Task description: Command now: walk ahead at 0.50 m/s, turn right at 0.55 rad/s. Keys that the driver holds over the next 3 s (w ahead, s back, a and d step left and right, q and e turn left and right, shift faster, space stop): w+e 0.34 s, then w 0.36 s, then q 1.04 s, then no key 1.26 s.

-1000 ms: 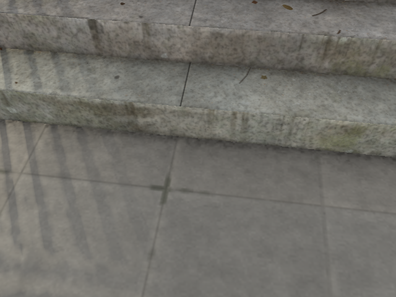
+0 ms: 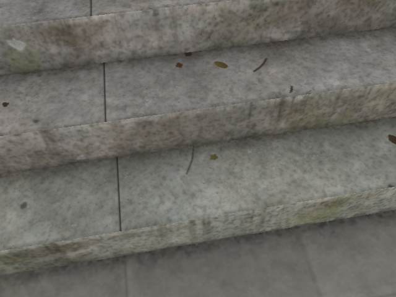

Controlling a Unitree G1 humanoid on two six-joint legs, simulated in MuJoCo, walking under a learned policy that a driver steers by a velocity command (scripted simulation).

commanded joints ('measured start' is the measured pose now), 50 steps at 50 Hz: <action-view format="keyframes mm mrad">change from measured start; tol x32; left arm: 1 68 112 28 -32 -20 -15 15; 50 -32 35 -54 -36 15 -32 92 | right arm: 1 26 -102 -17 -71 -29 6 2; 14 -319 -87 6 -178 -6 14 11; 20 181 -249 -37 -89 -46 -34 -43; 50 137 6 -14 20 -3 112 -40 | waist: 1 -5 -20 -101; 17 13 -103 -99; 21 -3 367 -340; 50 -52 -117 -132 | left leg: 1 -197 47 -59 -52 63 -15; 18 176 -102 -24 -724 262 -2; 21 572 375 -747 -938 196 192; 23 321 268 -544 -974 -71 166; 39 241 84 -65 -730 1030 122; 43 -6 -82 -34 -88 -279 18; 50 41 -78 29 -55 -78 -54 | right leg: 1 238 -263 355 -298 263 -155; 18 234 -176 374 4 630 -28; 22 -220 -36 214 684 -285 18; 38 50 -68 -22 43 21 101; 42 501 -521 317 -117 1059 -61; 45 183 -427 196 -227 466 -118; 50 65 -342 -21 -182 638 -84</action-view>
